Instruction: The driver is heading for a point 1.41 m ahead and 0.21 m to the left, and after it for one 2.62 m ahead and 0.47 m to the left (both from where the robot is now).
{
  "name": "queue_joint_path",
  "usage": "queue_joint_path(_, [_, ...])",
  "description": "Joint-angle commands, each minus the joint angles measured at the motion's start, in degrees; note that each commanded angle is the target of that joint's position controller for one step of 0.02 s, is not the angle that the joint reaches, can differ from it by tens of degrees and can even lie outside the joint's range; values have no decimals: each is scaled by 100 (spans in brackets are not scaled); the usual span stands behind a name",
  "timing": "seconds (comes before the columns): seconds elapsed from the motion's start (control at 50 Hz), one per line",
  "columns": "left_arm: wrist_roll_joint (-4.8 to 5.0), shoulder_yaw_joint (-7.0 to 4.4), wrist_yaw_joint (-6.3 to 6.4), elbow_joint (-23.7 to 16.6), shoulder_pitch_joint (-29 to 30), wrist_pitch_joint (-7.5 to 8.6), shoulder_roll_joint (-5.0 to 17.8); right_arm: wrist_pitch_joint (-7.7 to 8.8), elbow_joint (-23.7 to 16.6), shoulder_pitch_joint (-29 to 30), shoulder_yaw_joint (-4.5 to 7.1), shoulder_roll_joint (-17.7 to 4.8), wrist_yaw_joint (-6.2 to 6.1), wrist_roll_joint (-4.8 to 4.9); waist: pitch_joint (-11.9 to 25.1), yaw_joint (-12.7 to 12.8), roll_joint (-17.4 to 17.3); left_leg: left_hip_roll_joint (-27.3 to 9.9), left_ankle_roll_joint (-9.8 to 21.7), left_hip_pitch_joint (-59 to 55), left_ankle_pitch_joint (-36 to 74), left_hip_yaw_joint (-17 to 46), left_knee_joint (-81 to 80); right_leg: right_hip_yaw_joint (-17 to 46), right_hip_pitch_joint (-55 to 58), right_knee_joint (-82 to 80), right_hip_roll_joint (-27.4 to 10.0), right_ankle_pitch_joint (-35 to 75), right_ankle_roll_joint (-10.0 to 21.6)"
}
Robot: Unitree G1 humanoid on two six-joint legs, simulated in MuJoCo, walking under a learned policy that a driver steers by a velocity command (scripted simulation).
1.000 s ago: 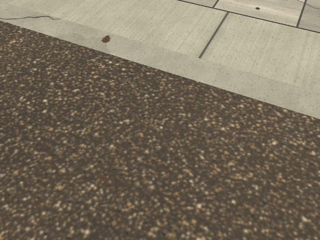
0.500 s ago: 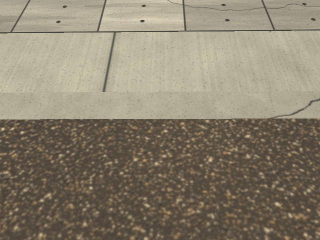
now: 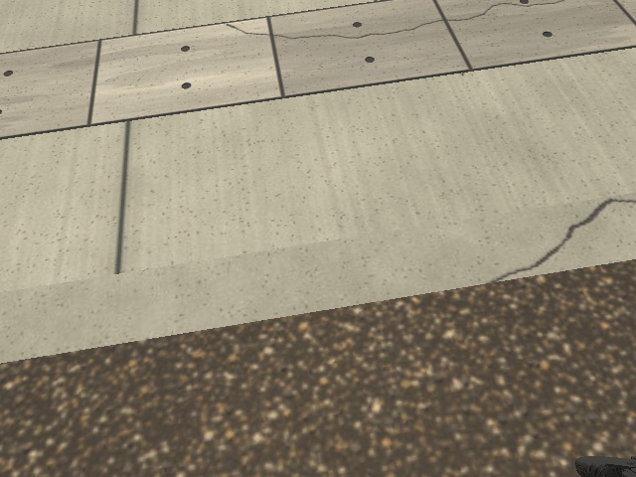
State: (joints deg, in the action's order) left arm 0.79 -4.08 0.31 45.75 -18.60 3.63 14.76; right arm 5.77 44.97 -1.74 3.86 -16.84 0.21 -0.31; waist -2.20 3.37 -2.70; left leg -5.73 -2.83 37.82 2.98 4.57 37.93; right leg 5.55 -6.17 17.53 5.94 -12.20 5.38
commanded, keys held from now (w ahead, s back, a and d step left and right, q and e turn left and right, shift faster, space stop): w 0.88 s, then w+q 0.12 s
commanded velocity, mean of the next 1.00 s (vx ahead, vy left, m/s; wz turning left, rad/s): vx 0.50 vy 0.00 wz -0.07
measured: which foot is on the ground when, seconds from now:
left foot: up 0.00-0.16, down 0.18-0.72, up 0.74-1.00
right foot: down 0.00-0.20, up 0.22-0.70, down 0.72-1.00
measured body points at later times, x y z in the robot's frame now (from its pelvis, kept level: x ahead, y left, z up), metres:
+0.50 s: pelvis +0.29 +0.06 +0.00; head +0.32 +0.06 +0.45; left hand +0.48 +0.31 -0.10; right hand +0.30 -0.21 -0.13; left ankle +0.26 +0.15 -0.75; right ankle +0.43 -0.13 -0.69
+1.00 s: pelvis +0.57 -0.01 +0.00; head +0.59 -0.02 +0.45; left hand +0.62 +0.26 -0.12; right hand +0.71 -0.29 -0.11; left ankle +0.69 +0.16 -0.68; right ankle +0.55 -0.10 -0.75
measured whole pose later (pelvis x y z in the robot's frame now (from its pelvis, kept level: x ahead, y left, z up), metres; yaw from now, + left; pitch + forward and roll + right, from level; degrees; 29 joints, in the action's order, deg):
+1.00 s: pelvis +0.57 -0.01 +0.00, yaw -1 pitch +1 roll -2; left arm -0.5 -3.3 -1.0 49.0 -18.3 5.3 15.2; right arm 3.4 46.7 -9.3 2.8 -17.5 0.4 0.8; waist -0.5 2.5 -2.9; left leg -7.1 -0.5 38.6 -7.4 2.9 52.5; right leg -4.1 -6.4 14.1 3.6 -9.3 3.6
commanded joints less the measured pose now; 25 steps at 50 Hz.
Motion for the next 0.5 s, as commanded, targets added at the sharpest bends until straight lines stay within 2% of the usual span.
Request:
queue_joint_path(0.02, [11,-207,38,-172,-192,84,911,115,-463,626,-5,-272,93,60,4,152,783,273,68,-672,711,-288,-635,721,-431,-576,-1309,849,695])
queue_joint_path(0.08, [15,-207,61,-26,-418,36,922,177,-592,805,15,-435,178,63,-88,184,776,295,292,-305,182,-228,-957,1019,393,-184,-1672,1197,680])
queue_joint_path(0.12, [-2,-230,95,18,-431,-20,988,208,-587,631,36,-522,208,67,-73,58,880,342,462,-412,-346,-273,-1044,1142,771,65,-1844,1815,597])
queue_joint_path(0.14, [-6,-238,102,5,-352,-47,1025,222,-531,357,73,-603,204,66,49,-104,946,453,570,-783,-599,-390,-1102,1102,849,342,-1808,2559,527])
queue_joint_path(0.16, [-16,-216,97,-28,-236,-71,998,233,-362,-239,155,-741,180,52,415,-430,904,619,731,-1622,-523,-562,-1264,911,811,983,-1570,3504,420])
queue_joint_path(0.18, [-59,-136,79,-119,-148,-77,848,239,-181,-1119,234,-959,154,-14,1175,-831,744,218,1028,-3094,-269,-212,-1000,676,251,2144,-1270,3408,262])
queue_joint_path(0.2, [-68,-19,61,-180,-738,-22,477,221,-60,-1962,350,-1385,138,-86,2129,-827,-332,-1000,1774,-5335,-715,1731,-946,285,-1613,4180,-510,1531,-136])
queue_joint_path(0.22, [45,46,44,-105,-1015,54,369,163,164,-2288,315,-1174,196,37,2426,-809,-1527,-1686,2216,-6087,-1955,3775,-1897,323,-2988,5480,4,-1991,-333])
queue_joint_path(0.24, [144,-58,25,-185,-522,107,887,142,108,-1989,187,-782,201,159,1551,-900,-788,-1553,1948,-5541,-2911,3532,-2130,591,-3647,5927,-355,-1867,-268])
queue_joint_path(0.26, [157,-61,11,-340,51,136,949,92,6,-1560,126,-609,174,117,872,-836,-284,-1339,1725,-4717,-2802,2720,-2240,332,-3738,5835,-654,-1370,-233])
queue_joint_path(0.28, [65,-57,7,-422,361,155,883,64,-26,-1234,78,-521,173,46,353,-666,46,-1100,1650,-3869,-2200,2131,-2434,126,-3621,5433,-900,-958,-246])
queue_joint_path(0.3, [-14,-91,12,-421,379,140,851,82,-52,-1072,30,-402,168,-14,249,-502,-10,-913,1586,-3437,-1666,1767,-2547,105,-3356,5040,-1112,-667,-254])
queue_joint_path(0.32, [-22,-86,5,-387,254,111,753,90,-44,-1025,12,-382,169,-42,249,-391,-129,-766,1560,-3172,-1284,1503,-2664,64,-3078,4846,-1202,-527,-283])
queue_joint_path(0.36, [-22,-47,10,-347,134,55,556,119,35,-1103,22,-453,160,10,282,-309,-235,-663,1628,-2965,-696,1084,-2846,-70,-2952,4480,-1281,-412,-373])
queue_joint_path(0.42, [-76,5,26,-540,654,48,461,103,150,-1294,81,-694,88,50,169,-399,-88,-639,1676,-3008,31,639,-3028,-197,-3293,3591,-1360,294,-555])
queue_joint_path(0.5, [-52,87,-47,-706,1394,119,290,18,288,-1619,77,-763,26,119,74,-657,-69,-331,1410,-3043,227,13,-3050,-433,-2950,2089,-1165,1575,-582])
